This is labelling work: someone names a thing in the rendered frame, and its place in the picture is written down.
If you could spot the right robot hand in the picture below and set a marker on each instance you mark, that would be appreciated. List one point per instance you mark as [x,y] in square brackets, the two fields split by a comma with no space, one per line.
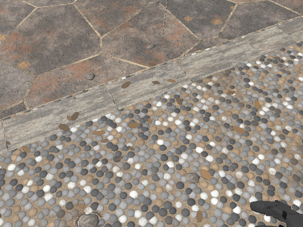
[278,210]

